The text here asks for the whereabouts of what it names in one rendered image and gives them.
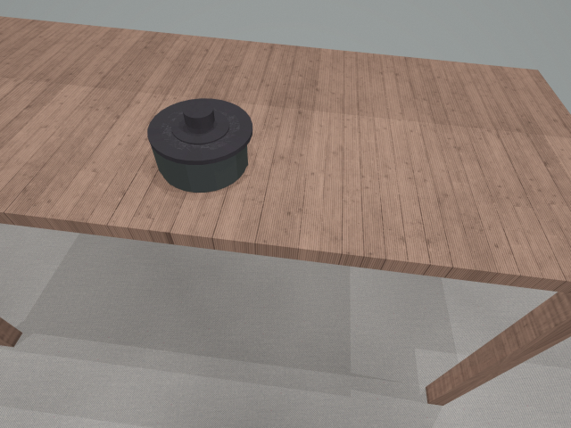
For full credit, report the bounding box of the pot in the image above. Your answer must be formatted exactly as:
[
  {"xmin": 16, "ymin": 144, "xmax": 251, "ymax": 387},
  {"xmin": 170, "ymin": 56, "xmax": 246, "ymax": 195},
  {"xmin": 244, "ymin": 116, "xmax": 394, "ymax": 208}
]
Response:
[{"xmin": 152, "ymin": 146, "xmax": 248, "ymax": 193}]

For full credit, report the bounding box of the lid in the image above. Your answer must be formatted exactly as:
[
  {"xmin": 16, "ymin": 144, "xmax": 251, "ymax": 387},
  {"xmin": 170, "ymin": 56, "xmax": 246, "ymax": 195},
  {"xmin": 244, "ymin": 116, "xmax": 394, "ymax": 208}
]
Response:
[{"xmin": 147, "ymin": 98, "xmax": 252, "ymax": 165}]

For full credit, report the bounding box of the table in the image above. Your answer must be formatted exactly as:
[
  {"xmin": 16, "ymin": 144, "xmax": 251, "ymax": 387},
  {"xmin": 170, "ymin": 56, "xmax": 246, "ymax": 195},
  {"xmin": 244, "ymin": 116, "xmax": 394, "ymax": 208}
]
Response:
[{"xmin": 0, "ymin": 16, "xmax": 571, "ymax": 406}]

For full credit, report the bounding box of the knob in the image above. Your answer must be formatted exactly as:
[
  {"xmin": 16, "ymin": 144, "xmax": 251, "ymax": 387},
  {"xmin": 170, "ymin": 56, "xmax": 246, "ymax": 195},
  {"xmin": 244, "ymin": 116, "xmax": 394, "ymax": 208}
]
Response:
[{"xmin": 183, "ymin": 101, "xmax": 215, "ymax": 129}]

